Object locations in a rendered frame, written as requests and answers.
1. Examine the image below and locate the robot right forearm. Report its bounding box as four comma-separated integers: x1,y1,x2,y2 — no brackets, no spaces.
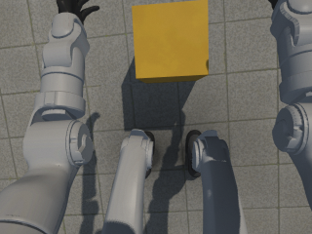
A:
270,0,312,104

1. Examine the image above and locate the robot left foot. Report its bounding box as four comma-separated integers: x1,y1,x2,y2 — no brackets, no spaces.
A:
144,131,155,177

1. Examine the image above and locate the right robot hand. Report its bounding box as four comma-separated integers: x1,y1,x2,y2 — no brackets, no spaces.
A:
268,0,278,10

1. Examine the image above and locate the robot left forearm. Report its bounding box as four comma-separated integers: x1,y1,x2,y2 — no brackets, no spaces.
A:
22,12,90,163

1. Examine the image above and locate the robot foot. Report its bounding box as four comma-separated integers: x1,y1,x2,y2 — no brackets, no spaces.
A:
144,131,155,177
185,130,201,177

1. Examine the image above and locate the robot right upper arm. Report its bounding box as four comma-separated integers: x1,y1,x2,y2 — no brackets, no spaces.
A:
272,102,312,211

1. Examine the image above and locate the robot right foot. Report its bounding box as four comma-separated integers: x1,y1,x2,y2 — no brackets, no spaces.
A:
185,130,201,177

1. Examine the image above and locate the left robot hand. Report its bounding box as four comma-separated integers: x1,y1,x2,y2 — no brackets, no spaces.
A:
56,0,99,25

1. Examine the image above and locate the robot left upper arm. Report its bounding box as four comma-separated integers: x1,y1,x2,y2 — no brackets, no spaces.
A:
0,119,94,234

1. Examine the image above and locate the carton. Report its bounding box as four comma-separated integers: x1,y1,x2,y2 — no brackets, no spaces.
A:
132,0,209,84

